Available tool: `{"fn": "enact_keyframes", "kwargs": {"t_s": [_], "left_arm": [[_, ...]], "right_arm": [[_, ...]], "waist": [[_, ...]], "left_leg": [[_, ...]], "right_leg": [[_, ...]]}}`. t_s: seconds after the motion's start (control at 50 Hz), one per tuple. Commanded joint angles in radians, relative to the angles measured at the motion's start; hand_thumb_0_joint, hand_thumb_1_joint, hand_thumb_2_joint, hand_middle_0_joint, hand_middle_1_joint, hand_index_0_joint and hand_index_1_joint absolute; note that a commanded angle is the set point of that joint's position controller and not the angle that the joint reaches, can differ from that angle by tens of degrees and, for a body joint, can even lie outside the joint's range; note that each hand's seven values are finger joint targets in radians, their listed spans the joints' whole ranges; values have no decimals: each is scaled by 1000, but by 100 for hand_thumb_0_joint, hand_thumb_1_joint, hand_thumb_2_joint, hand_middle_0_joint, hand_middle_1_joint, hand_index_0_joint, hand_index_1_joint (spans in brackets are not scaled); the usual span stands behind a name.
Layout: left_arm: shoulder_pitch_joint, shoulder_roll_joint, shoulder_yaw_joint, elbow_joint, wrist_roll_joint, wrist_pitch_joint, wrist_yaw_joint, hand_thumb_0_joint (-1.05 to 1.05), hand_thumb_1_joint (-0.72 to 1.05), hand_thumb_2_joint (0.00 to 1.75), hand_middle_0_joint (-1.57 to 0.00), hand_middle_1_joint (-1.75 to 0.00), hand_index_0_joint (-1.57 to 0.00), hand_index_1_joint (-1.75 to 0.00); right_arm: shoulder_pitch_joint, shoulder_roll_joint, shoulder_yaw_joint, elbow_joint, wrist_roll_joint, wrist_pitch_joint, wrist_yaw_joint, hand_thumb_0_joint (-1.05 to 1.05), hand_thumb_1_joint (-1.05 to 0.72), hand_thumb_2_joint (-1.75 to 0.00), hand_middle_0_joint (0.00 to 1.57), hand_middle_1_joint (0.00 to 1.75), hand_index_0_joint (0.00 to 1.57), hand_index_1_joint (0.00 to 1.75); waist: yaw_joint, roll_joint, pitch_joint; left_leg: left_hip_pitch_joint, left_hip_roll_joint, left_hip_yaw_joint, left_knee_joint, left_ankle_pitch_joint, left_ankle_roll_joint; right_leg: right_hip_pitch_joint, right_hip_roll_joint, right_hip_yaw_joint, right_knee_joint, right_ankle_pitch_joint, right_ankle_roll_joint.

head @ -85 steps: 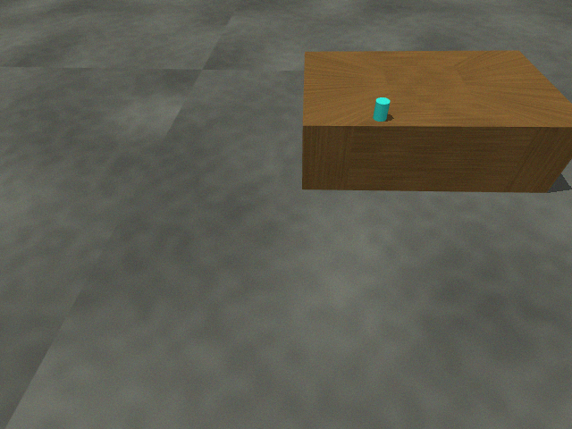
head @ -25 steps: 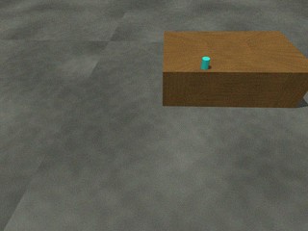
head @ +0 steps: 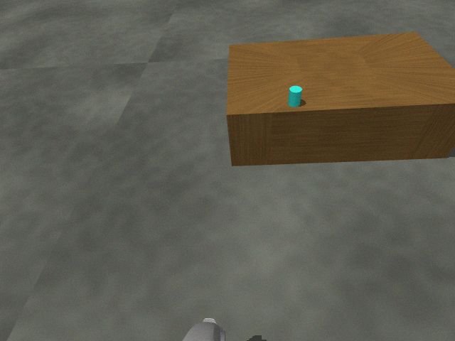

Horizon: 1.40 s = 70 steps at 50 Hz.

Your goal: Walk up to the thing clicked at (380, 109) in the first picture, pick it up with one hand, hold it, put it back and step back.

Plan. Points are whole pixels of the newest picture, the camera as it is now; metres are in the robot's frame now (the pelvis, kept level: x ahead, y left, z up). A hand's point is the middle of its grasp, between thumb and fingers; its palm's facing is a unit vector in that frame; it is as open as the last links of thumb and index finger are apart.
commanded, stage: walk up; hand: right
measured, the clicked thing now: (294, 96) +1.25 -0.25 -0.34
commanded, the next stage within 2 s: none
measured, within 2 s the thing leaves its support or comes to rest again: neither
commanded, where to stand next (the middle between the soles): +0.89 +0.04 m, yaw -1 degrees
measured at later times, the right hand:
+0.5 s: hand (375, 265) +0.30 -0.26 -0.12, palm faces +0.05 +0.93 -0.36, open 7.4 cm
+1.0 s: hand (349, 175) +0.56 -0.29 -0.14, palm faces -0.08 +0.94 -0.34, open 7.4 cm
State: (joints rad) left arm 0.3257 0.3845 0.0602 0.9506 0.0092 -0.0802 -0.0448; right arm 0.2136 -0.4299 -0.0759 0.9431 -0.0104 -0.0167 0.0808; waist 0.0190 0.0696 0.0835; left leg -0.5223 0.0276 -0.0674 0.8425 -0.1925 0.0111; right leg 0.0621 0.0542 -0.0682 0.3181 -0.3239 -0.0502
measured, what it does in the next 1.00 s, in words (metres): walks ahead: left foot, then right foot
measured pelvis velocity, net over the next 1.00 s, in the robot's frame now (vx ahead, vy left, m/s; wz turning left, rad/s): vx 0.47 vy -0.02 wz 0.01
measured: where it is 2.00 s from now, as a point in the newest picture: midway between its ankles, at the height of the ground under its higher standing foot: (245, 218)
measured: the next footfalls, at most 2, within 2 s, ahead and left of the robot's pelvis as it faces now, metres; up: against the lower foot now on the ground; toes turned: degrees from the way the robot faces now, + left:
left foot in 0.14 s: +0.27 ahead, +0.11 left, +0.00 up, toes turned +4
right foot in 0.64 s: +0.48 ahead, -0.16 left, +0.00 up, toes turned -6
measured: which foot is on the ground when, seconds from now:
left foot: up 0.00-0.12, down 0.14-0.66, up 0.68-1.00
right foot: down 0.00-0.18, up 0.20-0.62, down 0.64-1.00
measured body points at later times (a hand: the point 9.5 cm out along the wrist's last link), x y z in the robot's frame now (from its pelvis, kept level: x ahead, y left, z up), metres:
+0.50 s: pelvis +0.26 +0.01 +0.00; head +0.26 +0.02 +0.45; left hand +0.34 +0.33 -0.11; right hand +0.30 -0.31 -0.10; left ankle +0.23 +0.11 -0.74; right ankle +0.37 -0.16 -0.69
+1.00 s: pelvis +0.47 -0.02 -0.01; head +0.49 -0.02 +0.44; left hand +0.51 +0.31 -0.11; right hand +0.56 -0.33 -0.12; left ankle +0.58 +0.13 -0.72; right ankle +0.44 -0.15 -0.74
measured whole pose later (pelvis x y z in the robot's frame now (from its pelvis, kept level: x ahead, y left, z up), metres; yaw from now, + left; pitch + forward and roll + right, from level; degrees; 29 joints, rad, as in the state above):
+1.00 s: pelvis +0.47 -0.02 -0.01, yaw +1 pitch -3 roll -2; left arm 0.33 0.41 0.04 0.84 0.01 -0.09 -0.04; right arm 0.25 -0.42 -0.07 0.86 -0.01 -0.03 0.09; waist 0.03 0.04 0.09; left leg -0.47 0.08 0.00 0.68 -0.23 0.01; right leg -0.13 -0.05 -0.10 0.50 -0.32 0.01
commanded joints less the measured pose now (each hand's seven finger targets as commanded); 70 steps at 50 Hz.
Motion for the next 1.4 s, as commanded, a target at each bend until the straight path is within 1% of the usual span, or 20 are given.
{"fn": "enact_keyframes", "kwargs": {"t_s": [0.0, 0.04, 0.12, 0.14, 0.16, 0.18, 0.24, 0.3, 0.44, 0.54, 0.6, 0.66, 0.76, 0.86, 0.96, 1.04, 1.08, 1.1, 1.18, 1.38], "left_arm": [[-23, 266, 67, -103, 4, -22, 18, 0, 90, 90, -20, -30, -20, -30], [5, 269, 56, -94, -2, -17, 22, 0, 90, 90, -20, -30, -20, -30], [-19, 257, 49, -134, -22, -6, 40, 0, 90, 90, -20, -30, -20, -30], [33, 211, 33, -144, -26, -3, 42, 0, 90, 90, -20, -30, -20, -30], [121, 166, 31, -145, -46, -1, 40, 0, 90, 90, -20, -30, -20, -30], [107, 265, 43, -122, -39, 5, 54, 0, 90, 90, -20, -30, -20, -30], [59, 255, 28, -112, -30, -7, 30, 0, 90, 90, -20, -30, -20, -30], [81, 215, 32, -109, -22, 7, 10, 0, 90, 90, -20, -30, -20, -30], [-63, 192, 41, -159, 4, 6, -29, 0, 90, 90, -20, -30, -20, -30], [-75, 196, 59, -137, 1, -8, -25, 0, 90, 90, -20, -30, -20, -30], [67, 247, 80, -94, 8, -21, -7, 0, 90, 90, -20, -30, -20, -30], [140, 381, 108, -110, -5, -31, 15, 0, 90, 90, -20, -30, -20, -30], [-20, 289, 68, -149, -18, -34, 29, 0, 90, 90, -20, -30, -20, -30], [-26, 291, 68, -183, -2, -41, 25, 0, 90, 90, -20, -30, -20, -30], [21, 306, 68, -175, 0, -34, 18, 0, 90, 90, -20, -30, -20, -30], [-18, 251, 40, -195, 2, -22, 20, 0, 90, 90, -20, -30, -20, -30], [63, 179, 22, -191, -11, -8, 22, 0, 90, 90, -20, -30, -20, -30], [51, 280, 42, -165, 0, 3, 36, 0, 90, 90, -20, -30, -20, -30], [94, 261, 39, -98, -19, 7, 17, 0, 90, 90, -20, -30, -20, -30], [-64, 212, 39, -141, 6, 9, -11, 0, 90, 90, -20, -30, -20, -30]], "right_arm": [[-181, -132, -31, -144, -7, -32, 4, 0, -90, -90, 20, 30, 20, 30], [-209, -123, -34, -155, -15, -36, -2, 0, -90, -90, 20, 30, 20, 30], [148, -188, -79, -78, -48, -47, -24, 0, -90, -90, 20, 30, 20, 30], [281, -249, -107, -67, -62, -47, -34, 0, -90, -90, 20, 30, 20, 30], [289, -307, -126, -97, -50, -53, -42, 0, -90, -90, 20, 30, 20, 30], [219, -303, -130, -112, -5, -55, -46, 0, -90, -90, 20, 30, 20, 30], [50, -203, -74, -163, 13, -56, -56, 0, -90, -90, 20, 30, 20, 30], [59, -174, -59, -162, 9, -79, -53, 0, -90, -90, 20, 30, 20, 30], [58, -211, -63, -187, 4, -99, -31, 0, -90, -90, 20, 30, 20, 30], [76, -212, -62, -196, 6, -85, -32, 0, -90, -90, 20, 30, 20, 30], [89, -180, -46, -205, 2, -72, -38, 0, -90, -90, 20, 30, 20, 30], [161, -198, -35, -193, 3, -60, -45, 0, -90, -90, 20, 30, 20, 30], [159, -168, -32, -138, 20, -49, -39, 0, -90, -90, 20, 30, 20, 30], [91, -143, -37, -153, 0, -37, -13, 0, -90, -90, 20, 30, 20, 30], [-22, -126, -44, -178, -8, -56, 0, 0, -90, -90, 20, 30, 20, 30], [219, -209, -85, -90, -19, -69, -16, 0, -90, -90, 20, 30, 20, 30], [251, -328, -111, -125, -15, -77, -36, 0, -90, -90, 20, 30, 20, 30], [191, -335, -112, -140, 13, -72, -34, 0, -90, -90, 20, 30, 20, 30], [65, -215, -57, -169, 14, -82, -43, 0, -90, -90, 20, 30, 20, 30], [136, -238, -63, -175, 4, -80, -41, 0, -90, -90, 20, 30, 20, 30]], "waist": [[55, -191, 72], [67, -181, 49], [-114, -35, -167], [-166, 95, -271], [-143, 250, -345], [-122, 145, -334], [-53, -21, -101], [-30, -8, -25], [-46, 78, 72], [-31, 42, -18], [52, -107, -114], [80, -300, -139], [-11, -227, -39], [2, -231, -32], [36, -225, -36], [-115, 10, -148], [-109, 234, -148], [-99, 156, -107], [-12, 67, 19], [-65, 53, 21]], "left_leg": [[52, 17, 113, -255, 106, 5], [112, 11, 134, -289, 156, 28], [551, -24, 123, -368, 101, 119], [758, 101, -58, -376, -52, 175], [918, 366, -569, -461, -127, 287], [863, 415, -676, -547, -253, 356], [475, 286, -240, -597, -61, 191], [337, 211, -71, -623, 115, 189], [291, 202, 20, -681, -90, 209], [320, 202, 26, -523, 94, 172], [253, 130, 78, -206, 125, 127], [-126, -50, 63, 365, -369, 39], [11, 31, -28, 266, -186, 26], [18, 44, 51, -2, -95, -19], [143, 33, 124, -231, 10, 3], [565, 5, 105, -313, -69, 61], [637, 365, -570, -620, -494, 184], [545, 400, -589, -622, -519, 240], [294, 226, -157, -626, -173, 122], [359, 228, -60, -628, -116, 211]], "right_leg": [[-109, -217, 65, -123, 450, -42], [-93, -251, 87, -100, 489, -54], [-164, -193, 20, 393, 650, -44], [-356, -113, 4, 677, 440, -14], [-619, 91, 79, 901, -181, 22], [-657, 5, 194, 1003, -217, -22], [-569, -87, 237, 895, -37, -7], [-513, -87, 177, 834, 29, 25], [-538, -181, 67, 400, 166, 63], [-361, -134, 25, 268, 255, 23], [-110, -92, 14, 224, 137, -4], [79, -519, 742, -35, -35, -228], [-216, -342, 268, -23, 285, -168], [-236, -315, 127, -32, 266, -182], [-257, -319, 104, 32, 282, -143], [-465, -241, 36, 405, 179, -83], [-772, -22, 34, 819, -181, -8], [-739, -99, 114, 886, -203, -19], [-612, -158, 137, 760, -9, 5], [-585, -163, 49, 385, 110, 45]]}}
